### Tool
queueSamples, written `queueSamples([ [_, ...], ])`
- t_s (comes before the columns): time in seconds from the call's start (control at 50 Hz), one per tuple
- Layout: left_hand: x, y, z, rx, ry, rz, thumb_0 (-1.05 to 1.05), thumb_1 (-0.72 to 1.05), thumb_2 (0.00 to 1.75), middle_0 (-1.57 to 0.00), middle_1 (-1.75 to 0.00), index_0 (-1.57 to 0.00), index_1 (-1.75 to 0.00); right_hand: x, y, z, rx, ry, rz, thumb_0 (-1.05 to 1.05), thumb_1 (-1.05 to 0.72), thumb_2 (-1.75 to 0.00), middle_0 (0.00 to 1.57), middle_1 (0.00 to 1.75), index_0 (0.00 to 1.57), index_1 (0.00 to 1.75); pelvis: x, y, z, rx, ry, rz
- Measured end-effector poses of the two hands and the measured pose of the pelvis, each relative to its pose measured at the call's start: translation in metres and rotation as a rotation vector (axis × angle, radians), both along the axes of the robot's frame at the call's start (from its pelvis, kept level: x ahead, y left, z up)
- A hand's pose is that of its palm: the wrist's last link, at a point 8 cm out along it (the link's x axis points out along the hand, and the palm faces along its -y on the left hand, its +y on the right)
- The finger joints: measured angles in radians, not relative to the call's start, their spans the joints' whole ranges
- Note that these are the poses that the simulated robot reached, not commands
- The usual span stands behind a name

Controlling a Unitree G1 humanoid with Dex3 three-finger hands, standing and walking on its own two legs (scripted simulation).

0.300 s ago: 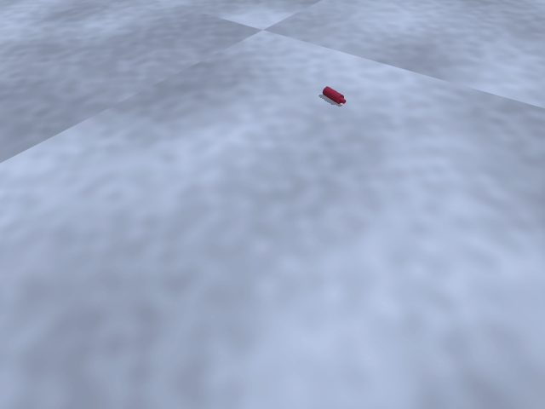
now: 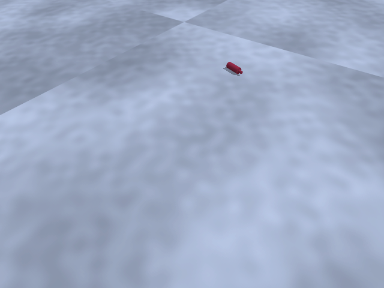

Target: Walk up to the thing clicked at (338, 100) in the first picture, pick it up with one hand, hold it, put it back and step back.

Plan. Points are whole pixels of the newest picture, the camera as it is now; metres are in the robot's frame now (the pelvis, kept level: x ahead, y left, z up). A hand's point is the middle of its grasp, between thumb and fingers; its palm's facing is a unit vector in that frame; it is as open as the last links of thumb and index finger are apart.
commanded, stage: stand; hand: left
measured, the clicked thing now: (235, 68) +2.19 -0.38 -0.75
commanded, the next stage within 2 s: walk up in 0.82 s
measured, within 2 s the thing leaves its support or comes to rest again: neither
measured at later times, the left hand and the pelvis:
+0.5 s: hand out of the picture +0.07 +0.25 -0.16, palm faces -0.03 -0.94 -0.34, open 7.4 cm; pelvis +0.00 +0.00 +0.00, yaw +0 degrees
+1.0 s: hand out of the picture +0.12 +0.26 -0.14, palm faces -0.18 -0.91 -0.36, open 7.4 cm; pelvis +0.02 -0.01 +0.00, yaw -9 degrees
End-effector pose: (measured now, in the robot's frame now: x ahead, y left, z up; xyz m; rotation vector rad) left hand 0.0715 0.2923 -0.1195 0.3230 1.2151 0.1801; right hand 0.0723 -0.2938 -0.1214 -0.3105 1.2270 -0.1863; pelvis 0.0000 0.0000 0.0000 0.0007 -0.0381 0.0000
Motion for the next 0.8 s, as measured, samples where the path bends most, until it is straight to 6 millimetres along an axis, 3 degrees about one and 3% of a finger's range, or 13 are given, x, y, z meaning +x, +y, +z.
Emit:
queueSamples([
  [0.8, -0.0046, 0.0041, 0.0007, 0.005, 0.016, 0.014, 0.01, 0.9, 0.9, -0.2, -0.3, -0.2, -0.3, 0.0016, 0.0014, -0.0002, 0.0, 0.01, 0.006, 0.01, -0.91, -0.9, 0.2, 0.3, 0.2, 0.3, 0.0031, 0.0012, 0.0007, 0.001, 0.0, 0.005],
])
